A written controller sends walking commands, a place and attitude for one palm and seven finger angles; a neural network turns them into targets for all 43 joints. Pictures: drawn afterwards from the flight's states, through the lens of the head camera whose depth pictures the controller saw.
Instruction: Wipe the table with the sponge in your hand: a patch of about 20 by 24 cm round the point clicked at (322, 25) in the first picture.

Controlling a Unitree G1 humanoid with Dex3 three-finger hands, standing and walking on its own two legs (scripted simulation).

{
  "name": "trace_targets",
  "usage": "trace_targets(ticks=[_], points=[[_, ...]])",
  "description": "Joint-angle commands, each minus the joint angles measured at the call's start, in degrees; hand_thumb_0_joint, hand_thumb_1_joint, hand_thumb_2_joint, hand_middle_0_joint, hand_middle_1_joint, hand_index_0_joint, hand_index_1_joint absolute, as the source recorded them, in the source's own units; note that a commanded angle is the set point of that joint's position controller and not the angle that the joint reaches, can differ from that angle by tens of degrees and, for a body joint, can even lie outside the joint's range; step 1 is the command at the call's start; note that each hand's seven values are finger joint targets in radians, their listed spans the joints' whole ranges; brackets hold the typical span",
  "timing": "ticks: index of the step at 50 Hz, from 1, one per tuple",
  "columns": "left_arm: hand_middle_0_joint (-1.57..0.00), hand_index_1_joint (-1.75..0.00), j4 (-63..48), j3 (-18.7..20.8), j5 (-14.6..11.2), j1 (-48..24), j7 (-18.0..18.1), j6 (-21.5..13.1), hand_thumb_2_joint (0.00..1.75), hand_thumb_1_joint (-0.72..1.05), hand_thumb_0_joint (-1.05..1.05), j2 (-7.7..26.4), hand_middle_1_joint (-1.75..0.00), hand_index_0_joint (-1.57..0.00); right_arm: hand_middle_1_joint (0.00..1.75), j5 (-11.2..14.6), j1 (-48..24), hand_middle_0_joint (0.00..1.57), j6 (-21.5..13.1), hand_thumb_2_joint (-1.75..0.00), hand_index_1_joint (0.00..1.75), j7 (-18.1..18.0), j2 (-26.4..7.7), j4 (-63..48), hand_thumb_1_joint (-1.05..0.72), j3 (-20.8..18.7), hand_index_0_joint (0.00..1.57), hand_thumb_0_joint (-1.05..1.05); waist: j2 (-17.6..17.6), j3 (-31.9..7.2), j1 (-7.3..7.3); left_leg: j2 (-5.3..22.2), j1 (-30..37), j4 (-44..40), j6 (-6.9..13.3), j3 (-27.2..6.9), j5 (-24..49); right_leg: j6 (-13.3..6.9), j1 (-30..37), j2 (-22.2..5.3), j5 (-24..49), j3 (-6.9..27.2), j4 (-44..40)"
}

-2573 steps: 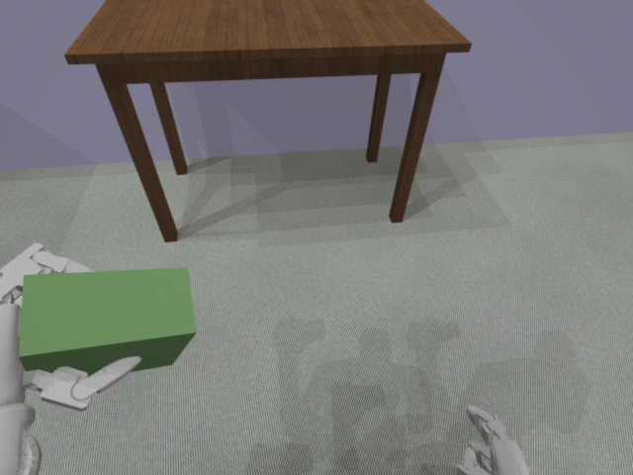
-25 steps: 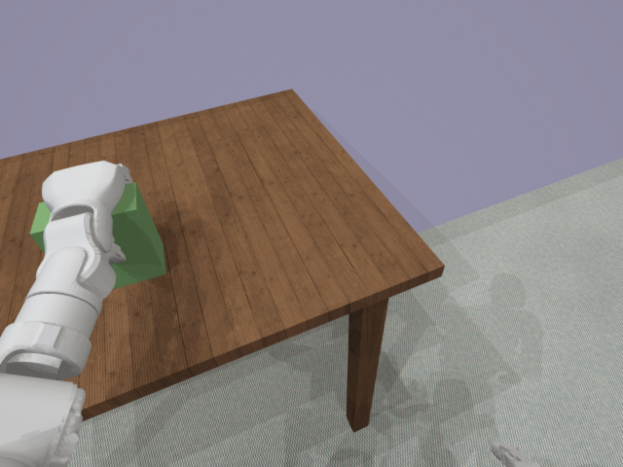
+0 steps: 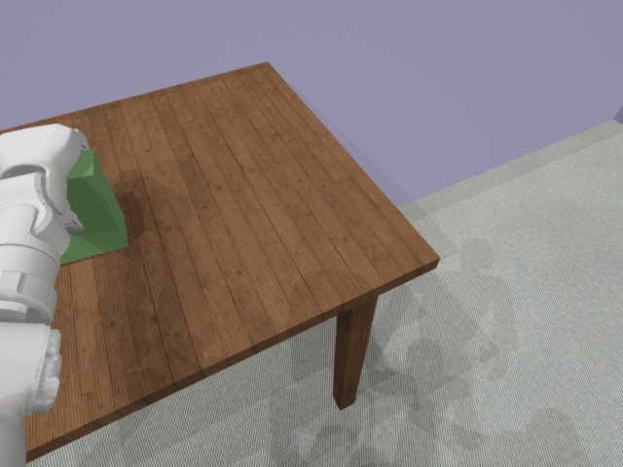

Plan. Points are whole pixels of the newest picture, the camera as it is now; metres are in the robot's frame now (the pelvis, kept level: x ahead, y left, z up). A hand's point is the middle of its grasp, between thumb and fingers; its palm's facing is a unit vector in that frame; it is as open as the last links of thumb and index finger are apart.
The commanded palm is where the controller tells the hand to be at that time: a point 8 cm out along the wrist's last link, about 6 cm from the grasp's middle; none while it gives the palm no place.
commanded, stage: wipe forward along the middle lane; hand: left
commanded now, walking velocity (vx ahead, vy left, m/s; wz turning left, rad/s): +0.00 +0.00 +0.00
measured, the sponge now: (69, 222) +0.41 +0.35 +0.09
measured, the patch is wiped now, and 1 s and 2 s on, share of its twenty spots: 1.00 1.00 1.00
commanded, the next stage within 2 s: slide back across to the first lane in 0.02 s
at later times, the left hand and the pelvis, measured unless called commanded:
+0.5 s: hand (17, 189) +0.42 +0.39 +0.14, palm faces -0.08 +0.00 -1.00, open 10.0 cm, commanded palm +0.40 +0.38 +0.20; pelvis +0.02 +0.02 +0.00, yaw +0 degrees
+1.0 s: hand out of the picture +0.38 +0.41 +0.15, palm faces -0.09 +0.03 -1.00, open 10.1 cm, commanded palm +0.36 +0.39 +0.19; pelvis +0.01 +0.02 +0.00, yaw +1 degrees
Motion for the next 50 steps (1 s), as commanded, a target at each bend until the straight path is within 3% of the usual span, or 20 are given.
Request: trace_targets(ticks=[1,2,6,9,12,16,17,19,22,23,28,31,32,34,37,39,42,45,47,50], points=[[-1.2,-1.6,-3.05,2.27,1.66,-15.47,0.94,-0.49,1.3,0.1,0.0,14.35,-1.6,-1.2,0.3,-0.26,0.12,0.2,-1.21,-0.9,0.3,-0.21,-8.56,-5.51,-0.9,-3.0,0.2,0.0,-4.33,-13.63,-0.46,-2.02,7.47,-1.01,3.37,3.97,13.52,-2.09,5.86,0.08,19.35,-2.04,-3.05],[-1.2,-1.6,-3.18,3.63,1.45,-15.77,0.85,-0.85,1.3,0.1,0.0,15.6,-1.6,-1.2,0.3,-0.33,-0.1,0.2,-1.28,-0.9,0.3,-0.21,-8.58,-5.51,-0.9,-2.94,0.2,0.0,-3.99,-13.94,0.26,-1.91,7.26,-1.4,3.33,3.61,14.73,-2.44,6.09,0.08,20.37,-1.99,-3.11],[-1.2,-1.6,-1.92,1.78,2.41,-14.66,1.56,-0.8,1.3,0.1,0.0,13.54,-1.6,-1.2,0.3,-0.31,0.95,0.2,-1.01,-0.9,0.3,0.16,-8.6,-5.2,-0.9,-3.37,0.2,0.0,-3.96,-13.87,-0.45,-1.82,8.21,-0.71,3.26,3.86,15.92,-2.29,4.86,0.37,20.13,-2.55,-2.62],[-1.2,-1.6,-5.63,5.06,2.07,-12.3,2.05,-1.39,1.3,0.1,0.0,16.49,-1.6,-1.2,0.3,-0.52,0.55,0.2,-0.69,-0.9,0.3,0.57,-8.52,-5.89,-0.9,-3.69,0.2,0.0,-2.07,-17.14,1.21,-1.69,10.38,-0.41,3.37,3.71,20.14,-2.67,7.71,0.46,23.16,-2.64,-2.04],[-1.2,-1.6,-7.05,7.92,1.3,-12.04,2.12,-0.82,1.3,0.1,0.0,19.99,-1.6,-1.2,0.3,-0.15,-1.16,0.2,-0.18,-0.9,0.3,0.66,-8.75,-6.49,-0.9,-3.16,0.2,0.0,-2.4,-15.45,2.09,-1.77,9.11,-1.82,3.33,3.11,19.34,-2.91,8.54,0.37,21.79,-2.69,-2.67],[-1.2,-1.6,-8.21,6.79,1.54,-12.57,1.84,0.77,1.3,0.1,0.0,20.33,-1.6,-1.2,0.3,-0.05,-1.72,0.2,0.03,-0.9,0.3,0.91,-8.7,-6.96,-0.9,-3.05,0.2,0.0,-1.02,-13.89,1.59,-2.03,10.04,-2.38,3.47,3.23,18.14,-2.72,8.43,0.54,19.29,-3.19,-3.44],[-1.2,-1.6,-9.81,9.16,1.44,-13.43,1.44,0.55,1.3,0.1,0.0,23.21,-1.6,-1.2,0.3,-0.06,-2.29,0.2,-0.01,-0.9,0.3,0.9,-8.91,-7.03,-0.9,-2.84,0.2,0.0,-0.05,-14.98,2.31,-1.83,10.5,-2.83,3.45,2.65,19.7,-3.13,9.02,0.43,19.89,-3.02,-3.4],[-1.2,-1.6,-11.36,7.23,1.61,-13.62,0.79,0.68,1.3,0.1,0.0,21.49,-1.6,-1.2,0.3,-0.08,-1.95,0.2,-0.01,-0.9,0.3,0.85,-8.81,-7.26,-0.9,-3.09,0.2,0.0,0.54,-15.3,1.38,-1.78,12.25,-2.4,3.58,2.75,20.4,-2.9,8.61,0.52,19.65,-3.4,-3.44],[-1.2,-1.6,-14.85,9.86,1.05,-12.68,-0.63,-0.19,1.3,0.1,0.0,24.37,-1.6,-1.2,0.3,-0.03,-2.82,0.2,-0.01,-0.9,0.3,0.73,-8.78,-8.32,-0.9,-2.94,0.2,0.0,1.46,-16.73,2.22,-1.8,13.53,-2.57,3.59,2.14,23.21,-3.3,9.92,0.41,21.27,-3.11,-3.67],[-1.2,-1.6,-15.59,7.69,0.78,-12.98,-1.02,-0.42,1.3,0.1,0.0,22.03,-1.6,-1.2,0.3,-0.02,-2.63,0.2,-0.05,-0.9,0.3,0.63,-8.62,-8.43,-0.9,-3.08,0.2,0.0,1.32,-16.24,1.26,-1.77,14.6,-2.16,3.77,2.29,23.36,-2.98,9.15,0.51,20.89,-3.37,-3.64],[-1.2,-1.6,-19.62,6.37,-0.25,-17.78,-2.64,-2.5,1.3,0.1,0.0,21.28,-1.6,-1.2,0.3,0.09,-2.69,0.2,-0.62,-0.9,0.3,-0.08,-8.34,-8.62,-0.9,-3.03,0.2,0.0,3.13,-15.06,0.06,-1.55,17.73,-2.59,3.68,0.98,22.47,-3.17,5.66,0.67,16.62,-3.75,-4.61],[-1.2,-1.6,-19.82,8.07,-0.04,-16.69,-2.49,-3.42,1.3,0.1,0.0,22.7,-1.6,-1.2,0.3,-0.15,-2.0,0.2,-0.64,-0.9,0.3,-0.18,-8.46,-8.26,-0.9,-3.27,0.2,0.0,2.53,-16.49,0.47,-1.68,18.52,-1.85,3.52,1.19,24.53,-3.3,6.56,0.67,18.84,-3.65,-4.73],[-1.2,-1.6,-20.19,11.05,-0.56,-15.43,-2.68,-4.09,1.3,0.1,0.0,25.44,-1.6,-1.2,0.3,-0.12,-2.2,0.2,-0.77,-0.9,0.3,-0.26,-8.49,-8.51,-0.9,-3.09,0.2,0.0,2.96,-17.23,1.53,-1.61,18.41,-2.23,3.33,0.79,26.59,-3.61,7.54,0.66,19.98,-3.52,-4.81],[-1.2,-1.6,-20.09,9.5,-0.66,-14.1,-2.61,-4.55,1.3,0.1,0.0,23.35,-1.6,-1.2,0.3,-0.28,-1.83,0.2,-0.44,-0.9,0.3,-0.09,-8.49,-8.35,-0.9,-3.28,0.2,0.0,2.72,-17.63,1.14,-1.7,18.73,-1.43,3.25,1.03,28.31,-3.26,7.63,0.62,21.17,-3.75,-4.21],[-1.2,-1.6,-21.71,13.21,-0.56,-12.8,-2.48,-5.38,1.3,0.1,0.0,27.18,-1.6,-1.2,0.3,-0.26,-2.73,0.2,-0.13,-0.9,0.3,0.17,-8.62,-8.94,-0.9,-3.13,0.2,0.0,3.77,-18.44,2.42,-1.75,18.03,-1.46,3.03,0.94,31.3,-3.57,9.16,0.54,23.29,-3.51,-4.14],[-1.2,-1.6,-22.84,11.36,-0.52,-11.27,-2.23,-5.31,1.3,0.1,0.0,24.36,-1.6,-1.2,0.3,-0.45,-2.47,0.2,0.03,-0.9,0.3,0.48,-8.59,-8.81,-0.9,-3.58,0.2,0.0,3.54,-18.82,1.79,-1.49,19.46,-0.57,3.12,0.98,32.82,-3.18,8.04,0.63,23.07,-3.89,-3.72],[-1.2,-1.6,-22.81,14.74,-1.37,-8.58,-2.3,-5.47,1.3,0.1,0.0,27.5,-1.6,-1.2,0.3,-0.42,-3.27,0.2,0.26,-0.9,0.3,0.5,-8.86,-9.36,-0.9,-3.3,0.2,0.0,2.91,-18.1,2.76,-1.75,17.8,-1.14,3.3,1.06,30.98,-3.37,9.2,0.6,23.32,-3.59,-4.09],[-1.2,-1.6,-22.97,11.04,-1.45,-8.6,-2.4,-5.57,1.3,0.1,0.0,23.47,-1.6,-1.2,0.3,-0.2,-3.54,0.2,0.44,-0.9,0.3,0.47,-8.66,-8.98,-0.9,-3.48,0.2,0.0,2.56,-16.32,1.48,-1.88,17.48,-1.25,3.45,1.33,26.68,-2.99,7.38,0.51,20.69,-3.9,-4.16],[-1.2,-1.6,-25.94,11.37,-2.17,-6.43,-2.56,-5.99,1.3,0.1,0.0,22.77,-1.6,-1.2,0.3,-0.1,-4.46,0.2,0.03,-0.9,0.3,0.48,-8.29,-10.0,-0.9,-3.32,0.2,0.0,3.56,-17.45,2.41,-1.72,18.59,-1.41,3.46,0.72,28.55,-3.32,7.78,0.66,20.55,-3.72,-4.24],[-1.2,-1.6,-26.09,10.57,-2.94,-2.88,-2.18,-5.14,1.3,0.1,0.0,20.73,-1.6,-1.2,0.3,-0.23,-4.62,0.2,0.5,-0.9,0.3,0.65,-8.42,-9.48,-0.9,-3.58,0.2,0.0,1.35,-15.37,2.01,-1.85,17.36,-1.41,3.55,1.05,25.38,-2.97,7.52,0.63,19.57,-3.98,-4.39]])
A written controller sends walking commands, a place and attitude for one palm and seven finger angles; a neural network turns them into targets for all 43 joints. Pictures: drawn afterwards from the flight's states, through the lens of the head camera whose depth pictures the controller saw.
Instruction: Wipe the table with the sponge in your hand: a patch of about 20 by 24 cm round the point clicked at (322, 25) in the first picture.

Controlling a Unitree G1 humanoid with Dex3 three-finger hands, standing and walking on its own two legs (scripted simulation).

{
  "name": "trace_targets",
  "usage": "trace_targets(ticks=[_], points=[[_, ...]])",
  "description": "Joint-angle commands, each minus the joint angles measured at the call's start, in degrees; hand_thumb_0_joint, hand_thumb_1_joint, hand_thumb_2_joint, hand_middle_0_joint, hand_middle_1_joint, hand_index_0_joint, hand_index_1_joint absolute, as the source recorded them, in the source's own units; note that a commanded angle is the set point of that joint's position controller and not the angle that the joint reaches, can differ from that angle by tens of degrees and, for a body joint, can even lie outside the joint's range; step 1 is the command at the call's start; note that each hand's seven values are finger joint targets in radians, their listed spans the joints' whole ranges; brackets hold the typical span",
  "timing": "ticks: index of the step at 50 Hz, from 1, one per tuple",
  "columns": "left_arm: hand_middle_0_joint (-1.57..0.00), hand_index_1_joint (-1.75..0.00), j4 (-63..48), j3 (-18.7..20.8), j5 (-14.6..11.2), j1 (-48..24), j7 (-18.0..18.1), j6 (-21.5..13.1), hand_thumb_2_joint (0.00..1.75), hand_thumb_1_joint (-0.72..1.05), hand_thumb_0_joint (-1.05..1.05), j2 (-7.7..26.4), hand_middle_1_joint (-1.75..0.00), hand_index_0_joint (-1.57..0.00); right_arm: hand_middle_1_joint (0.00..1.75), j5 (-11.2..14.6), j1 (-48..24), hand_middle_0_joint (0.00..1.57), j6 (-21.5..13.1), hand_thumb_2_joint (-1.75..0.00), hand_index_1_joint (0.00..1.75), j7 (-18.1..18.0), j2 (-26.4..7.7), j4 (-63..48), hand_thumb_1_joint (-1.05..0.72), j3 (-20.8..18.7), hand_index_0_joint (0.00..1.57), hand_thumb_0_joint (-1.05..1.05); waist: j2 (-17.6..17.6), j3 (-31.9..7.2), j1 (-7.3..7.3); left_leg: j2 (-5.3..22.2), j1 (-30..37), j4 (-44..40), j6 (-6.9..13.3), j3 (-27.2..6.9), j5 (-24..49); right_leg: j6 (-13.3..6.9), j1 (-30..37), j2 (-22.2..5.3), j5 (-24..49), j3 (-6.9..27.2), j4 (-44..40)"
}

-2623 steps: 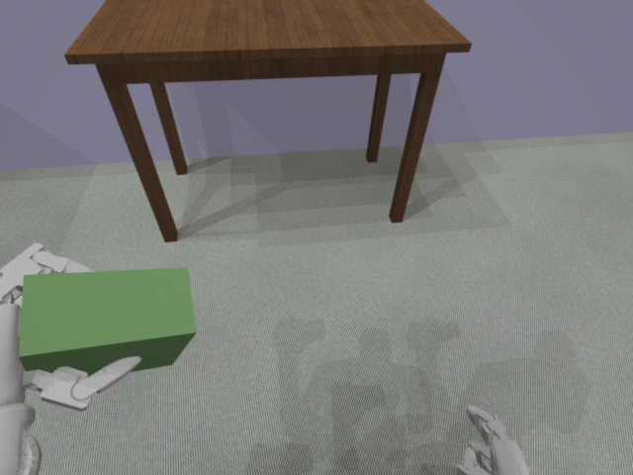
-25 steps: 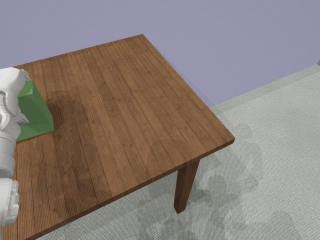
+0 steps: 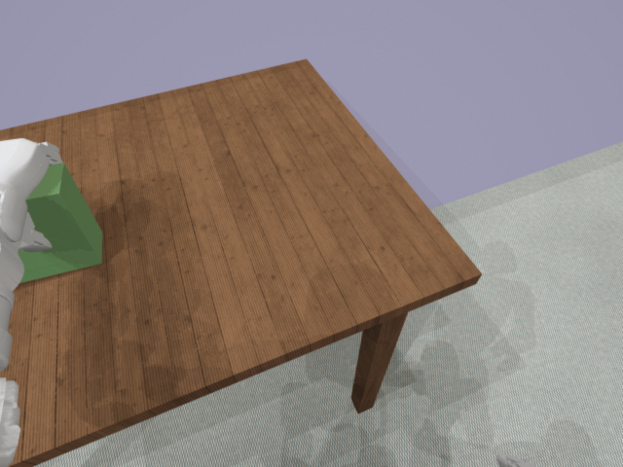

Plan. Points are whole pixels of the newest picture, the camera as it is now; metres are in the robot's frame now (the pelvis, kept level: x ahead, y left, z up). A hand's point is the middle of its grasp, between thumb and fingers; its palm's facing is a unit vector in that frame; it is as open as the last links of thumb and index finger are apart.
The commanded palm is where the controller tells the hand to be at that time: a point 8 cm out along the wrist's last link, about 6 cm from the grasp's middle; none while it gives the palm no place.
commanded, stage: wipe back along the first lane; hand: left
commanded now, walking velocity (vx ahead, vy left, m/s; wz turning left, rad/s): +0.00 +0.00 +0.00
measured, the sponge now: (40, 237) +0.36 +0.39 +0.09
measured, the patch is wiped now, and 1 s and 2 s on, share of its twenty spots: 1.00 1.00 1.00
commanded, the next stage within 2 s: lift the sponge slowly off the table in 1.48 s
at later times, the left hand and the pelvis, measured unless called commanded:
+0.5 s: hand (30, 232) +0.34 +0.36 +0.14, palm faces -0.03 +0.01 -1.00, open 10.1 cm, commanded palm +0.31 +0.35 +0.17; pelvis -0.01 -0.01 +0.00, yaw +0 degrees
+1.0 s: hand (22, 267) +0.29 +0.34 +0.14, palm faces +0.04 -0.01 -1.00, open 10.1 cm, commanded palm +0.25 +0.33 +0.16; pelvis +0.00 +0.00 +0.00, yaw -1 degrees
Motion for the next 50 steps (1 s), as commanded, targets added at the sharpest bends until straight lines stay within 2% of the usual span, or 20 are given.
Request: trace_targets(ticks=[1,6,11,12,16,17,18,20,22,24,31,32,33,37,39,41,42,44,47,50], points=[[-1.2,-1.6,-11.36,4.26,-0.75,-15.31,1.69,0.34,1.3,0.1,0.0,16.2,-1.6,-1.2,0.3,-0.18,-2.47,0.2,-1.4,-0.9,0.3,-0.28,-8.52,-6.61,-0.9,-3.09,0.2,0.0,0.5,-17.37,-0.44,-0.17,13.58,-0.41,1.91,1.87,24.03,-4.2,3.57,2.45,19.0,-3.01,-0.64],[-1.2,-1.6,-12.65,5.88,-0.97,-10.66,2.61,2.13,1.3,0.1,0.0,16.96,-1.6,-1.2,0.3,-0.17,-4.29,0.2,-1.34,-0.9,0.3,-0.17,-8.43,-6.83,-0.9,-2.74,0.2,0.0,0.05,-15.66,0.55,-0.49,11.3,-1.15,1.77,2.26,21.67,-4.2,5.11,2.36,18.69,-3.04,-0.36],[-1.2,-1.6,-12.73,3.3,-0.66,-11.13,2.48,3.72,1.3,0.1,0.0,14.7,-1.6,-1.2,0.3,-0.01,-5.68,0.2,-1.68,-0.9,0.3,-0.34,-8.21,-7.09,-0.9,-2.28,0.2,0.0,-0.49,-13.45,0.2,-0.7,10.27,-1.98,1.93,2.37,17.43,-4.2,4.55,2.34,15.74,-2.97,-0.85],[-1.2,-1.6,-14.06,4.58,-0.97,-10.17,2.23,3.6,1.3,0.1,0.0,15.51,-1.6,-1.2,0.3,0.07,-6.58,0.2,-2.0,-0.9,0.3,-0.31,-8.03,-7.87,-0.9,-2.14,0.2,0.0,0.47,-14.29,0.96,-0.67,10.58,-2.11,2.04,2.29,17.87,-4.42,5.3,2.29,16.14,-2.57,-0.88],[-1.2,-1.6,-12.67,4.01,-1.28,-5.09,1.67,4.66,1.3,0.1,0.0,14.34,-1.6,-1.2,0.3,-0.07,-6.44,0.2,-1.65,-0.9,0.3,-0.36,-8.16,-7.58,-0.9,-2.14,0.2,0.0,-2.22,-12.21,0.54,-0.8,8.93,-1.6,2.05,3.01,15.85,-3.89,5.52,2.17,16.49,-2.57,-0.83],[-1.2,-1.6,-13.26,5.77,-1.61,-4.48,1.34,4.43,1.3,0.1,0.0,15.78,-1.6,-1.2,0.3,0.04,-7.2,0.2,-1.79,-0.9,0.3,-0.34,-8.17,-8.01,-0.9,-1.85,0.2,0.0,-2.05,-12.31,1.22,-0.75,8.45,-1.95,2.04,2.7,15.92,-4.16,5.99,2.17,16.42,-2.28,-0.74],[-1.2,-1.6,-13.7,2.79,-1.59,-4.44,1.07,4.64,1.3,0.1,0.0,12.85,-1.6,-1.2,0.3,0.03,-7.14,0.2,-1.79,-0.9,0.3,-0.34,-7.9,-8.13,-0.9,-1.84,0.2,0.0,-1.48,-11.58,0.52,-0.76,8.79,-1.91,2.02,2.87,15.77,-3.94,5.26,2.13,15.96,-2.77,-0.54],[-1.2,-1.6,-15.86,1.27,-1.38,-4.47,0.98,5.1,1.3,0.1,0.0,11.19,-1.6,-1.2,0.3,0.01,-7.42,0.2,-1.82,-0.9,0.3,-0.28,-7.86,-8.39,-0.9,-1.96,0.2,0.0,-0.54,-11.64,0.38,-0.76,9.49,-1.78,1.94,2.72,15.22,-3.95,4.12,2.27,14.57,-2.91,-0.72],[-1.2,-1.6,-15.78,2.97,-1.6,-2.66,0.8,5.37,1.3,0.1,0.0,12.29,-1.6,-1.2,0.3,0.12,-8.1,0.2,-2.18,-0.9,0.3,-0.21,-7.84,-8.83,-0.9,-1.74,0.2,0.0,-0.83,-10.84,1.08,-0.62,9.02,-2.04,1.98,2.29,14.77,-4.31,4.05,2.39,14.04,-2.56,-0.98],[-1.2,-1.6,-16.01,0.95,-1.77,-1.13,0.62,5.85,1.3,0.1,0.0,9.86,-1.6,-1.2,0.3,-0.01,-7.53,0.2,-2.14,-0.9,0.3,-0.2,-7.88,-8.6,-0.9,-1.98,0.2,0.0,-1.81,-10.76,0.56,-0.6,9.18,-1.61,1.9,2.69,14.6,-3.95,3.95,2.33,14.42,-2.95,-0.64],[-1.2,-1.6,-18.03,1.25,-3.0,6.36,0.22,7.72,1.3,0.1,0.0,8.58,-1.6,-1.2,0.3,-0.01,-8.52,0.2,-2.59,-0.9,0.3,-0.01,-7.67,-9.48,-0.9,-1.77,0.2,0.0,-3.1,-10.17,1.27,-0.82,8.09,-0.57,1.81,3.08,16.06,-3.64,5.34,2.13,17.97,-2.63,0.27],[-1.2,-1.6,-19.14,2.66,-3.27,6.34,0.03,7.92,1.3,0.1,0.0,9.9,-1.6,-1.2,0.3,0.05,-9.55,0.2,-2.7,-0.9,0.3,0.19,-7.8,-9.81,-0.9,-1.51,0.2,0.0,-3.11,-10.89,2.01,-0.73,7.81,-0.74,1.73,2.62,16.55,-3.99,5.79,2.11,18.27,-2.31,0.52],[-1.2,-1.6,-20.04,-0.09,-3.25,6.99,-0.04,8.25,1.3,0.1,0.0,6.77,-1.6,-1.2,0.3,0.05,-9.07,0.2,-2.73,-0.9,0.3,0.15,-7.44,-9.75,-0.9,-1.63,0.2,0.0,-2.49,-10.56,1.08,-0.63,8.59,-0.56,1.8,3.08,16.5,-3.61,5.07,2.17,17.77,-2.72,0.67],[-1.2,-1.6,-25.09,4.7,-4.95,13.73,0.0,9.17,1.3,0.1,0.0,9.85,-1.6,-1.2,0.3,-0.1,-10.76,0.2,-3.24,-0.9,0.3,0.72,-7.51,-11.04,-0.9,-1.57,0.2,0.0,-3.75,-11.96,3.08,-0.71,8.18,0.29,1.76,2.57,19.31,-3.8,7.8,1.99,22.04,-2.15,1.7],[-1.2,-1.6,-27.89,2.41,-5.78,17.93,0.0,9.92,1.3,0.1,0.0,5.98,-1.6,-1.2,0.3,-0.07,-10.67,0.2,-3.26,-0.9,0.3,0.89,-6.9,-11.22,-0.9,-1.59,0.2,0.0,-3.44,-10.79,2.53,-0.45,8.55,0.24,1.62,2.86,20.42,-3.27,7.26,1.98,22.06,-2.96,1.9],[-1.2,-1.6,-30.41,4.33,-6.06,20.09,0.41,10.8,1.3,0.1,0.0,7.53,-1.6,-1.2,0.3,-0.2,-10.86,0.2,-3.42,-0.9,0.3,1.0,-6.96,-11.2,-0.9,-1.77,0.2,0.0,-3.61,-10.35,2.85,-0.38,8.52,0.43,1.53,2.72,20.33,-3.23,6.91,2.02,21.57,-2.87,1.9],[-1.2,-1.6,-32.87,4.87,-6.6,21.21,0.29,11.29,1.3,0.1,0.0,7.4,-1.6,-1.2,0.3,-0.17,-12.67,0.2,-3.72,-0.9,0.3,1.21,-6.82,-12.34,-0.9,-1.32,0.2,0.0,-3.45,-10.79,3.88,-0.49,8.37,0.33,1.56,2.45,20.93,-3.57,7.66,2.1,22.53,-2.29,2.1],[-1.2,-1.6,-34.75,2.57,-6.82,22.07,0.59,12.41,1.3,0.1,0.0,4.61,-1.6,-1.2,0.3,-0.24,-11.83,0.2,-3.78,-0.9,0.3,1.09,-6.55,-11.84,-0.9,-1.41,0.2,0.0,-3.18,-9.7,2.83,-0.07,8.69,0.02,1.36,2.5,20.67,-3.13,6.32,2.07,20.65,-3.34,1.99],[-1.2,-1.6,-37.82,3.74,-7.27,23.99,0.86,14.04,1.3,0.1,0.0,5.04,-1.6,-1.2,0.3,-0.09,-14.07,0.2,-4.35,-0.9,0.3,1.2,-6.33,-12.69,-0.9,-1.04,0.2,0.0,-3.99,-8.93,3.96,-0.1,8.5,-0.23,1.31,1.98,20.02,-3.58,6.22,2.43,19.97,-2.71,1.96],[-1.2,-1.6,-38.78,2.05,-7.18,23.48,1.08,15.35,1.3,0.1,0.0,3.6,-1.6,-1.2,0.3,-0.36,-12.86,0.2,-4.42,-0.9,0.3,0.71,-6.31,-11.87,-0.9,-1.16,0.2,0.0,-4.36,-8.06,2.95,-0.07,8.56,-0.63,1.18,2.36,17.66,-3.09,5.63,2.14,17.91,-3.42,1.53]])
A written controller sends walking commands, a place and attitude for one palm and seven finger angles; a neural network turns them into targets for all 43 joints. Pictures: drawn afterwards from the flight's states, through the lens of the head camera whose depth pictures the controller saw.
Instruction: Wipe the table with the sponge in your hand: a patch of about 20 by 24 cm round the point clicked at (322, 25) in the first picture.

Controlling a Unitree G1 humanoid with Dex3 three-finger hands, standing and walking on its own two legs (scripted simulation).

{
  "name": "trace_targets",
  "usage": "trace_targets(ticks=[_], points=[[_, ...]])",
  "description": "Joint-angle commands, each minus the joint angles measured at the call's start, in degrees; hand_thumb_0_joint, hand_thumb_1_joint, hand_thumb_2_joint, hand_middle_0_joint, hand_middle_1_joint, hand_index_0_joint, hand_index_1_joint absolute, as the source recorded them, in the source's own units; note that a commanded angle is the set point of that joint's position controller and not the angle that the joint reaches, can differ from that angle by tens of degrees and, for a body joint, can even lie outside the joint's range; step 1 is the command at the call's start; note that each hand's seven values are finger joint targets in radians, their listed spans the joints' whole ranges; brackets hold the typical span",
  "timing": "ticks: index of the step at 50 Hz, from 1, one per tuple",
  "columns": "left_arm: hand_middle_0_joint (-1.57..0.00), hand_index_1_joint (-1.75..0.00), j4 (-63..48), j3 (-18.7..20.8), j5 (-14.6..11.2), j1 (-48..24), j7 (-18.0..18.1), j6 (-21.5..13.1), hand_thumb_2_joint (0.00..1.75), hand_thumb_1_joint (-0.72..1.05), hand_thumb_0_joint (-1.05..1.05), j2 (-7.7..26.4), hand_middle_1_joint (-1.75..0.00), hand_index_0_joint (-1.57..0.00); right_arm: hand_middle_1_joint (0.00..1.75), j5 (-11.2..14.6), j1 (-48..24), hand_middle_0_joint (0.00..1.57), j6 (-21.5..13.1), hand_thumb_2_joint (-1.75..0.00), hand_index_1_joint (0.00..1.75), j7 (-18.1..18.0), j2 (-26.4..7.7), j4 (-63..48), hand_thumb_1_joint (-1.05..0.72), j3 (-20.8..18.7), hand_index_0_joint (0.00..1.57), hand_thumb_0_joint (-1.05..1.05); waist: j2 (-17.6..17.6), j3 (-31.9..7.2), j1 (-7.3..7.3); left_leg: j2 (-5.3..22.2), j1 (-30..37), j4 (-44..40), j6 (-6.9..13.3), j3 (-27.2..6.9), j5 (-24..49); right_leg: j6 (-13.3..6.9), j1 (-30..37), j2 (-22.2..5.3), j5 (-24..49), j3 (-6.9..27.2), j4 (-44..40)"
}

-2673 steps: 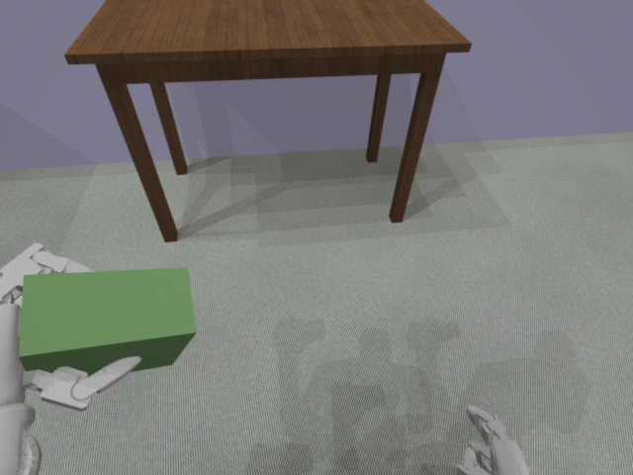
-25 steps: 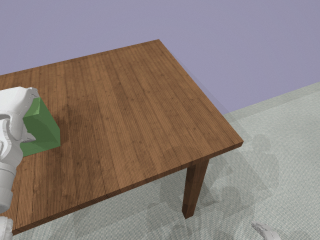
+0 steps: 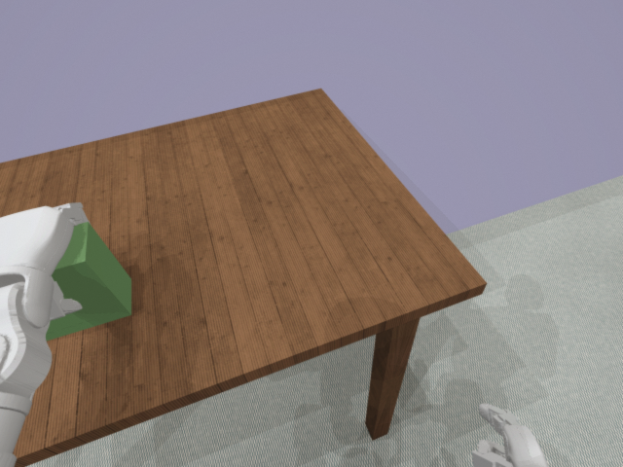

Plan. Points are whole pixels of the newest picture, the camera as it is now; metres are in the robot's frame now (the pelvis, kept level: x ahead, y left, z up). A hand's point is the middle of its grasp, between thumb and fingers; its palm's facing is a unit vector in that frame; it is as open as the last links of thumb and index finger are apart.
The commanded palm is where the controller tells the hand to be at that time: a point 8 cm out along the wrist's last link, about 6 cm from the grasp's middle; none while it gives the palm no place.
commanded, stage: wipe back along the first lane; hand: left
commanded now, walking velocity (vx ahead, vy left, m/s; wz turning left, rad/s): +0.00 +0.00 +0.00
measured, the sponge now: (70, 294) +0.28 +0.36 +0.08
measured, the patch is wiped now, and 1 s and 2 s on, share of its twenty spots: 1.00 1.00 1.00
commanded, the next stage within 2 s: lift the sponge slowly off the table in 0.48 s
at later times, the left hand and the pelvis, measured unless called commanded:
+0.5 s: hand (58, 299) +0.25 +0.32 +0.14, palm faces +0.09 -0.01 -1.00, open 10.1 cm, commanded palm +0.21 +0.30 +0.16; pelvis -0.01 +0.00 +0.00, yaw +0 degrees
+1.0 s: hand (63, 304) +0.24 +0.31 +0.14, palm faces +0.05 -0.02 -1.00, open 10.1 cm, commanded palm +0.21 +0.30 +0.19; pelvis -0.02 -0.02 +0.00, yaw +1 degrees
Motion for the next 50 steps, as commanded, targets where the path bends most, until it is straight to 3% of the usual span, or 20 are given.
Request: trace_targets(ticks=[1,2,4,10,12,14,18,19,21,24,27,30,32,34,37,40,42,44,47,50], points=[[-1.2,-1.6,-4.3,1.6,0.03,-4.37,-1.18,2.16,1.3,0.1,0.0,9.48,-1.6,-1.2,0.3,-0.24,-8.3,0.2,-2.88,-0.9,0.3,-0.61,-6.8,-8.61,-0.9,-2.26,0.2,0.0,-5.48,-7.15,0.11,0.01,5.29,-2.96,1.09,1.46,19.43,-3.51,2.45,2.19,19.52,-4.22,-1.7],[-1.2,-1.6,-5.88,1.34,0.09,-4.37,-1.38,2.74,1.3,0.1,0.0,8.83,-1.6,-1.2,0.3,0.04,-10.57,0.2,-3.29,-0.9,0.3,-0.58,-6.4,-9.52,-0.9,-1.76,0.2,0.0,-5.7,-7.08,0.64,-0.03,5.53,-3.19,1.19,1.19,18.81,-3.91,2.34,2.67,18.76,-3.56,-1.87],[-1.2,-1.6,-6.73,-1.53,-0.14,-3.55,-1.42,3.23,1.3,0.1,0.0,5.5,-1.6,-1.2,0.3,-0.13,-9.05,0.2,-3.57,-0.9,0.3,-0.73,-6.21,-9.16,-0.9,-1.95,0.2,0.0,-5.27,-7.53,0.09,0.12,6.25,-3.11,1.1,1.25,19.19,-3.57,2.01,2.24,18.29,-4.43,-1.77],[-1.2,-1.6,-8.39,-1.12,-0.29,-1.01,-1.68,4.65,1.3,0.1,0.0,5.86,-1.6,-1.2,0.3,-0.31,-10.15,0.2,-3.86,-0.9,0.3,-0.88,-6.02,-9.23,-0.9,-1.47,0.2,0.0,-6.49,-7.17,0.69,0.07,5.88,-3.53,0.94,1.26,17.64,-3.52,3.09,2.12,17.87,-4.18,-1.85],[-1.2,-1.6,-11.14,0.0,-0.23,0.8,-1.76,4.88,1.3,0.1,0.0,6.34,-1.6,-1.2,0.3,-0.19,-12.53,0.2,-4.23,-0.9,0.3,-0.55,-5.66,-10.1,-0.9,-1.04,0.2,0.0,-5.04,-7.79,1.52,0.17,6.36,-3.45,0.99,1.07,18.47,-4.0,3.63,2.57,18.63,-3.27,-1.66],[-1.2,-1.6,-11.68,-1.22,-0.9,2.75,-1.75,5.17,1.3,0.1,0.0,4.6,-1.6,-1.2,0.3,-0.43,-10.93,0.2,-4.28,-0.9,0.3,-0.54,-5.55,-9.89,-0.9,-1.15,0.2,0.0,-6.31,-6.93,1.17,0.34,5.78,-3.53,0.88,1.22,18.15,-3.46,3.32,2.09,18.05,-4.27,-1.56],[-1.2,-1.6,-14.5,-1.21,-0.38,2.95,-1.2,5.97,1.3,0.1,0.0,4.78,-1.6,-1.2,0.3,-0.5,-11.77,0.2,-4.56,-0.9,0.3,-0.63,-5.55,-10.35,-0.9,-0.9,0.2,0.0,-5.19,-6.36,1.54,0.25,5.37,-3.86,0.88,1.27,16.35,-3.67,3.01,2.21,15.54,-4.09,-1.53],[-1.2,-1.6,-14.03,-2.92,-0.64,3.32,-1.2,6.31,1.3,0.1,0.0,2.71,-1.6,-1.2,0.3,-0.44,-11.61,0.2,-4.55,-0.9,0.3,-0.71,-5.39,-10.22,-0.9,-0.93,0.2,0.0,-5.55,-4.96,1.08,0.31,5.14,-4.05,0.83,1.35,15.56,-3.49,2.19,2.21,15.1,-4.27,-1.9],[-1.2,-1.6,-14.59,-2.03,-0.59,4.86,-0.91,6.62,1.3,0.1,0.0,3.57,-1.6,-1.2,0.3,-0.44,-11.85,0.2,-4.48,-0.9,0.3,-0.73,-5.59,-10.08,-0.9,-1.16,0.2,0.0,-5.63,-4.7,1.53,0.33,4.89,-4.46,0.74,1.24,14.43,-3.46,2.56,2.16,14.17,-4.15,-1.99],[-1.2,-1.6,-15.88,-4.38,-0.54,5.13,-0.65,7.35,1.3,0.1,0.0,0.89,-1.6,-1.2,0.3,-0.35,-12.29,0.2,-5.13,-0.9,0.3,-0.82,-5.34,-10.36,-0.9,-0.93,0.2,0.0,-5.88,-4.75,1.24,0.37,5.03,-4.38,0.86,1.2,13.7,-3.51,2.03,2.21,13.37,-4.03,-1.84],[-1.2,-1.6,-17.64,-4.21,-0.56,5.39,-0.63,8.07,1.3,0.1,0.0,0.71,-1.6,-1.2,0.3,-0.1,-14.84,0.2,-5.53,-0.9,0.3,-0.83,-5.03,-10.96,-0.9,-0.57,0.2,0.0,-6.95,-4.6,1.72,0.34,4.87,-4.87,0.93,0.93,12.03,-3.76,2.16,2.72,12.25,-2.99,-2.03],[-1.2,-1.6,-15.91,-3.41,-0.34,3.99,-0.51,8.48,1.3,0.1,0.0,2.6,-1.6,-1.2,0.3,-0.41,-12.58,0.2,-5.32,-0.9,0.3,-1.26,-5.66,-9.67,-0.9,-0.94,0.2,0.0,-7.18,-4.22,1.24,0.1,4.29,-4.3,0.92,1.44,11.75,-3.31,2.17,2.08,12.65,-3.41,-1.87],[-1.2,-1.6,-18.28,-0.94,-0.05,2.72,-0.5,8.56,1.3,0.1,0.0,5.56,-1.6,-1.2,0.3,-0.36,-14.92,0.2,-5.7,-0.9,0.3,-1.38,-5.5,-10.36,-0.9,-0.64,0.2,0.0,-6.34,-5.67,2.06,-0.06,5.06,-4.18,1.02,1.15,12.38,-3.8,2.83,2.51,13.31,-1.97,-1.67],[-1.2,-1.6,-17.02,-2.08,-0.3,3.26,-0.69,8.4,1.3,0.1,0.0,4.21,-1.6,-1.2,0.3,-0.61,-12.81,0.2,-5.9,-0.9,0.3,-1.59,-5.37,-9.75,-0.9,-0.74,0.2,0.0,-6.62,-5.68,1.6,-0.27,4.96,-3.45,1.06,1.52,13.96,-3.4,3.14,1.98,15.1,-3.2,-1.3],[-1.2,-1.6,-18.31,2.06,-0.23,2.73,-0.88,7.95,1.3,0.1,0.0,8.98,-1.6,-1.2,0.3,-0.61,-14.53,0.2,-5.91,-0.9,0.3,-1.71,-5.57,-9.94,-0.9,-0.61,0.2,0.0,-6.47,-5.92,2.35,-0.36,5.14,-3.38,1.09,1.29,13.59,-3.73,3.51,2.46,15.4,-1.37,-1.47],[-1.2,-1.6,-16.16,0.53,-0.27,0.04,-1.18,7.42,1.3,0.1,0.0,8.22,-1.6,-1.2,0.3,-0.7,-12.33,0.2,-5.8,-0.9,0.3,-2.26,-5.66,-9.16,-0.9,-0.74,0.2,0.0,-5.53,-4.19,1.38,-0.5,4.68,-3.36,1.11,1.86,12.56,-3.17,2.49,1.94,13.94,-2.71,-1.99],[-1.2,-1.6,-17.33,3.12,-0.08,-3.0,-1.03,7.1,1.3,0.1,0.0,12.06,-1.6,-1.2,0.3,-0.65,-13.96,0.2,-6.15,-0.9,0.3,-2.34,-5.75,-9.89,-0.9,-0.43,0.2,0.0,-4.58,-4.99,2.49,-0.93,4.58,-3.27,1.03,1.49,12.75,-3.75,2.7,2.16,14.0,-1.48,-1.74],[-1.2,-1.6,-16.92,1.94,-0.18,-0.97,-1.08,6.31,1.3,0.1,0.0,9.9,-1.6,-1.2,0.3,-0.9,-12.33,0.2,-6.39,-0.9,0.3,-2.6,-5.46,-9.47,-0.9,-0.73,0.2,0.0,-4.41,-6.19,1.9,-0.94,5.6,-2.75,1.22,1.92,14.38,-3.36,3.78,1.83,15.86,-2.38,-1.7],[-1.2,-1.6,-19.25,3.25,-0.03,-5.02,-1.02,5.43,1.3,0.1,0.0,12.01,-1.6,-1.2,0.3,-0.67,-14.3,0.2,-6.65,-0.9,0.3,-2.76,-5.2,-9.93,-0.9,-0.33,0.2,0.0,-3.36,-6.97,1.98,-0.89,6.34,-3.45,1.12,1.42,13.55,-3.89,3.65,2.38,14.38,-1.41,-2.18],[-1.2,-1.6,-17.71,3.52,-0.2,-4.14,-0.78,4.63,1.3,0.1,0.0,12.01,-1.6,-1.2,0.3,-1.0,-12.21,0.2,-6.66,-0.9,0.3,-3.01,-5.54,-8.87,-0.9,-0.92,0.2,0.0,-3.59,-7.12,1.67,-1.08,6.63,-2.8,1.17,1.97,14.81,-3.43,4.28,1.81,16.54,-2.12,-2.16]])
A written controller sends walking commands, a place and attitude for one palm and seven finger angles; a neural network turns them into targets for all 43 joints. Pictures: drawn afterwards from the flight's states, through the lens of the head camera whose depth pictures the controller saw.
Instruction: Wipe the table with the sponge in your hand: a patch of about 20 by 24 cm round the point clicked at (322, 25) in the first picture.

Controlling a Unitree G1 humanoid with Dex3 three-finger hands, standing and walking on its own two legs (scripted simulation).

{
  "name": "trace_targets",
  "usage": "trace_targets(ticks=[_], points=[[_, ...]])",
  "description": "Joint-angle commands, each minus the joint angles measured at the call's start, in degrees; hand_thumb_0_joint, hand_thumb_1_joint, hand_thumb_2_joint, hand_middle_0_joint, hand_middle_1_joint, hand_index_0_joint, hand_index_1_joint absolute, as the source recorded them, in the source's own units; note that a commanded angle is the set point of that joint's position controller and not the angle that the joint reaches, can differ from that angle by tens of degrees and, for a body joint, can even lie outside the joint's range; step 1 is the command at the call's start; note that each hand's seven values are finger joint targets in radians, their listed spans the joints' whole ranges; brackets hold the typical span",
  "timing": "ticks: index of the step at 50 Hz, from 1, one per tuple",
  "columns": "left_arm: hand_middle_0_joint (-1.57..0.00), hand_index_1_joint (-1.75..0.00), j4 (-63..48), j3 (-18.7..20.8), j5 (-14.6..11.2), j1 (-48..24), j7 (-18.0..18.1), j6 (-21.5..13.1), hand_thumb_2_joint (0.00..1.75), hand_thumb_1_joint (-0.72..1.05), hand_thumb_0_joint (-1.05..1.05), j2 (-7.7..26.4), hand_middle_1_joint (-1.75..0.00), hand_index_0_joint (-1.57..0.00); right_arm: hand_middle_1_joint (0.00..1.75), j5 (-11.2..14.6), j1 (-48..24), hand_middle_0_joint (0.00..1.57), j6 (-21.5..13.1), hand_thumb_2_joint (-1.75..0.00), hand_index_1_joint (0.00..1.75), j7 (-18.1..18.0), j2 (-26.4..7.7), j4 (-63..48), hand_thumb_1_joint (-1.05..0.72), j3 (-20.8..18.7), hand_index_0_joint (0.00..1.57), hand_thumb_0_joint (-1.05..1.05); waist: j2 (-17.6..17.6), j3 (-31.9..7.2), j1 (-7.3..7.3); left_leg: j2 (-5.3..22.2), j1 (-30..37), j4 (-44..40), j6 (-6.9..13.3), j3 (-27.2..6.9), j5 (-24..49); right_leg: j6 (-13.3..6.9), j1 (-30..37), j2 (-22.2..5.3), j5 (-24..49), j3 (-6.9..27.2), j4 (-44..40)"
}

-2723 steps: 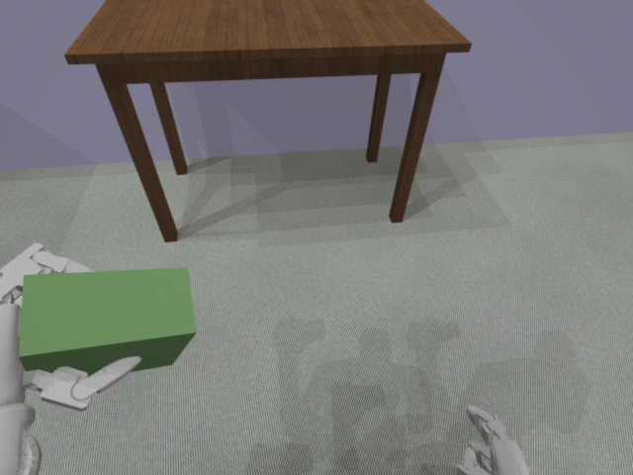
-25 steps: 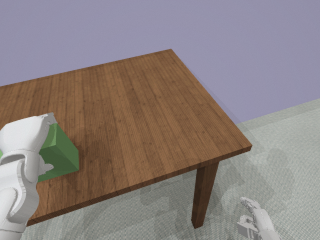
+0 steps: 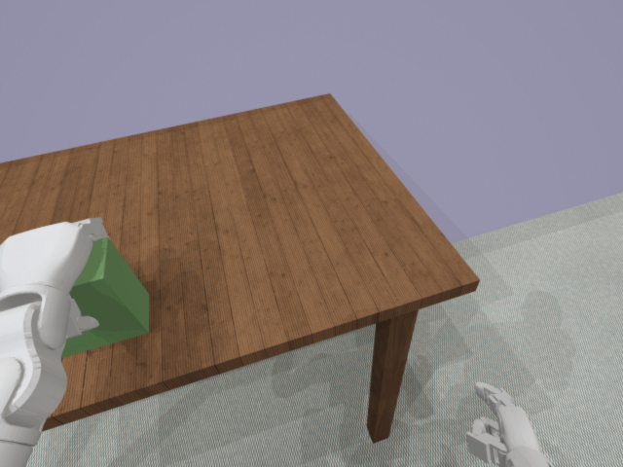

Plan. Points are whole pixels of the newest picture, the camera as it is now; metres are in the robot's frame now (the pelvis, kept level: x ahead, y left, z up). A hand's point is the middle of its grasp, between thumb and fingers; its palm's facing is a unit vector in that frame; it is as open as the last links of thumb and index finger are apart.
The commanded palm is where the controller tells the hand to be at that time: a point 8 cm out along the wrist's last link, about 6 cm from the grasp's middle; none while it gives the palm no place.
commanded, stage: lift the sponge slowly off the table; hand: left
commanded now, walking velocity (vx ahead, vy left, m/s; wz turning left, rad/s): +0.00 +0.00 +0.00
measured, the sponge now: (88, 310) +0.25 +0.33 +0.09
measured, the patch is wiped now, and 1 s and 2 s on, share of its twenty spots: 1.00 1.00 1.00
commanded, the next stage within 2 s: bring the sponge back beside the body in 1.68 s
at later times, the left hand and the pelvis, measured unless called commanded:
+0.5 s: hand (68, 270) +0.26 +0.32 +0.16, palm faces +0.09 -0.03 -1.00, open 10.1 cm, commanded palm +0.22 +0.32 +0.23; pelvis +0.00 +0.00 +0.00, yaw +0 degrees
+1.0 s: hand (57, 248) +0.26 +0.32 +0.20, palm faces +0.15 -0.02 -0.99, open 10.0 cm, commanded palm +0.22 +0.32 +0.26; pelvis -0.02 +0.01 +0.01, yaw +0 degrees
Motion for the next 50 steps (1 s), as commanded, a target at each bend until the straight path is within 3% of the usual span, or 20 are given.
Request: trace_targets(ticks=[1,2,4,7,8,10,17,19,22,24,27,30,32,34,37,40,42,45,47,50], points=[[-1.2,-1.6,-7.11,7.46,-0.02,-11.16,1.03,-1.46,1.3,0.1,0.0,13.58,-1.6,-1.2,0.3,-0.29,-9.91,0.2,-3.01,-0.9,0.3,-0.4,-5.74,-9.36,-0.9,-2.42,0.2,0.0,-3.58,-9.16,-0.02,-2.09,4.18,-2.77,2.89,2.86,14.03,-1.81,3.1,0.74,17.16,-1.25,-4.28],[-1.2,-1.6,-8.85,8.98,-0.31,-12.28,1.1,-1.5,1.3,0.1,0.0,15.25,-1.6,-1.2,0.3,-0.06,-12.16,0.2,-3.57,-0.9,0.3,-0.39,-5.45,-10.29,-0.9,-2.06,0.2,0.0,-3.19,-9.74,0.76,-2.29,4.35,-2.67,2.91,2.48,14.45,-2.35,3.28,1.15,17.74,0.21,-4.05],[-1.2,-1.6,-6.53,8.09,0.16,-12.58,1.34,-1.74,1.3,0.1,0.0,14.34,-1.6,-1.2,0.3,-0.31,-10.12,0.2,-3.43,-0.9,0.3,-0.69,-5.62,-9.11,-0.9,-2.36,0.2,0.0,-3.23,-9.52,-0.09,-2.13,4.56,-2.74,2.8,2.97,14.71,-1.91,3.27,0.76,17.5,-1.1,-4.36],[-1.2,-1.6,-11.01,9.05,-0.14,-16.67,1.74,-2.1,1.3,0.1,0.0,16.26,-1.6,-1.2,0.3,-0.04,-12.36,0.2,-3.94,-0.9,0.3,-0.4,-5.3,-10.32,-0.9,-1.92,0.2,0.0,-0.94,-10.54,0.95,-2.48,5.02,-3.21,2.68,2.19,15.87,-2.69,3.61,1.14,17.97,-0.38,-3.97],[-1.2,-1.6,-10.05,7.17,0.28,-16.73,1.98,-2.39,1.3,0.1,0.0,13.82,-1.6,-1.2,0.3,-0.39,-11.15,0.2,-4.12,-0.9,0.3,-0.61,-5.02,-9.54,-0.9,-2.07,0.2,0.0,-1.17,-11.11,-0.02,-2.28,5.75,-3.12,2.75,2.78,16.03,-2.26,3.98,0.9,17.84,-1.27,-4.13],[-1.2,-1.6,-9.43,8.36,0.32,-14.83,2.26,-2.38,1.3,0.1,0.0,14.72,-1.6,-1.2,0.3,-0.52,-10.56,0.2,-3.85,-0.9,0.3,-0.56,-5.38,-8.98,-0.9,-2.51,0.2,0.0,-1.64,-11.01,0.47,-2.21,5.98,-3.39,2.71,2.62,16.36,-2.24,4.45,0.86,18.35,-1.32,-4.55],[-1.2,-1.6,-10.36,9.23,1.29,-22.07,2.6,-0.78,1.3,0.1,0.0,17.13,-1.6,-1.2,0.3,-0.11,-14.06,0.2,-4.03,-0.9,0.3,-0.44,-4.92,-9.36,-0.9,-1.52,0.2,0.0,-1.14,-11.34,0.89,-2.4,6.45,-4.72,2.54,2.17,16.46,-3.07,5.11,1.32,17.84,0.34,-5.27],[-1.2,-1.6,-8.82,9.01,1.22,-19.8,2.54,-0.53,1.3,0.1,0.0,16.71,-1.6,-1.2,0.3,-0.48,-12.36,0.2,-3.85,-0.9,0.3,-0.4,-5.12,-8.51,-0.9,-1.9,0.2,0.0,-1.37,-11.9,0.92,-2.3,6.51,-4.61,2.51,2.56,17.47,-2.64,6.11,0.77,19.02,-0.88,-5.02],[-1.2,-1.6,-11.06,10.88,0.6,-18.74,1.5,0.26,1.3,0.1,0.0,18.66,-1.6,-1.2,0.3,-0.21,-14.89,0.2,-3.61,-0.9,0.3,0.02,-4.99,-9.6,-0.9,-1.48,0.2,0.0,-0.75,-12.72,1.74,-2.43,6.38,-4.58,2.49,2.11,18.28,-3.06,7.08,1.16,20.77,0.67,-4.7],[-1.2,-1.6,-9.86,9.16,0.4,-18.07,0.81,0.67,1.3,0.1,0.0,16.76,-1.6,-1.2,0.3,-0.37,-13.09,0.2,-3.16,-0.9,0.3,0.09,-5.06,-8.8,-0.9,-1.72,0.2,0.0,-1.14,-11.78,1.02,-2.1,6.13,-4.79,2.35,2.54,18.11,-2.45,6.37,0.68,19.85,-1.16,-4.9],[-1.2,-1.6,-11.14,8.91,0.13,-20.45,-0.45,1.26,1.3,0.1,0.0,17.43,-1.6,-1.2,0.3,0.15,-15.51,0.2,-3.44,-0.9,0.3,-0.06,-4.85,-9.89,-0.9,-1.04,0.2,0.0,-0.56,-10.53,0.96,-2.14,6.03,-5.38,2.51,2.03,16.06,-2.84,5.01,1.24,17.42,-0.01,-5.64],[-1.2,-1.6,-8.15,7.83,0.47,-22.52,-1.25,0.98,1.3,0.1,0.0,17.37,-1.6,-1.2,0.3,-0.18,-12.96,0.2,-3.18,-0.9,0.3,-0.55,-5.45,-8.62,-0.9,-1.49,0.2,0.0,-2.23,-10.01,0.18,-1.93,6.18,-5.68,2.5,2.36,15.05,-2.22,4.38,0.61,16.14,-1.32,-6.29],[-1.2,-1.6,-11.84,8.48,0.81,-25.68,-1.55,0.35,1.3,0.1,0.0,18.83,-1.6,-1.2,0.3,0.22,-15.63,0.2,-3.88,-0.9,0.3,-0.66,-4.94,-10.03,-0.9,-0.94,0.2,0.0,-0.08,-11.85,0.71,-2.19,7.22,-5.67,2.66,1.95,15.28,-2.96,4.88,1.12,16.02,0.11,-6.05],[-1.2,-1.6,-8.93,7.86,0.85,-25.09,-1.43,-0.16,1.3,0.1,0.0,17.9,-1.6,-1.2,0.3,-0.18,-12.99,0.2,-3.86,-0.9,0.3,-0.86,-5.08,-8.74,-0.9,-1.24,0.2,0.0,-0.62,-11.52,0.23,-2.05,7.18,-5.87,2.35,2.09,15.67,-2.63,4.97,0.69,15.63,-1.53,-6.27],[-1.2,-1.6,-10.84,9.25,0.88,-26.58,-1.52,-0.51,1.3,0.1,0.0,19.49,-1.6,-1.2,0.3,0.15,-15.3,0.2,-4.21,-0.9,0.3,-0.73,-4.73,-9.67,-0.9,-0.8,0.2,0.0,0.02,-12.14,1.04,-1.98,7.29,-6.62,2.37,1.42,14.6,-3.26,5.31,1.31,14.07,-0.12,-6.54],[-1.2,-1.6,-9.67,7.07,0.9,-28.34,-1.1,-0.45,1.3,0.1,0.0,17.39,-1.6,-1.2,0.3,-0.26,-13.66,0.2,-4.05,-0.9,0.3,-0.56,-4.96,-8.64,-0.9,-1.27,0.2,0.0,1.08,-11.51,0.75,-1.91,7.38,-7.24,2.04,1.82,14.42,-2.93,5.04,0.79,13.43,-1.56,-6.9],[-1.2,-1.6,-13.14,8.64,1.07,-28.29,-0.9,0.19,1.3,0.1,0.0,18.74,-1.6,-1.2,0.3,0.04,-16.29,0.2,-4.56,-0.9,0.3,-0.25,-4.52,-10.01,-0.9,-0.8,0.2,0.0,2.25,-13.61,1.9,-1.95,7.78,-7.31,2.08,1.23,15.67,-3.68,6.43,1.37,14.38,-0.11,-6.25],[-1.2,-1.6,-10.21,8.29,0.42,-25.19,-0.78,1.76,1.3,0.1,0.0,17.69,-1.6,-1.2,0.3,-0.36,-14.42,0.2,-3.95,-0.9,0.3,0.3,-4.88,-8.78,-0.9,-1.26,0.2,0.0,-0.19,-12.19,2.01,-1.75,6.35,-7.61,1.81,1.65,15.57,-3.04,6.4,0.81,14.75,-1.43,-6.28],[-1.2,-1.6,-9.53,8.82,0.8,-26.88,-1.39,3.49,1.3,0.1,0.0,18.73,-1.6,-1.2,0.3,0.25,-16.79,0.2,-3.79,-0.9,0.3,0.41,-4.81,-9.56,-0.9,-0.71,0.2,0.0,-1.15,-11.01,2.12,-1.65,5.4,-8.1,1.87,1.45,13.76,-3.41,5.56,1.28,13.05,0.26,-6.61],[-1.2,-1.6,-7.06,6.54,0.7,-29.66,-2.24,4.54,1.3,0.1,0.0,17.93,-1.6,-1.2,0.3,0.03,-15.27,0.2,-3.47,-0.9,0.3,0.14,-5.3,-8.66,-0.9,-0.85,0.2,0.0,-2.15,-10.63,1.4,-1.61,5.28,-8.18,1.85,1.95,12.6,-2.66,4.76,0.55,11.98,-1.19,-6.89]])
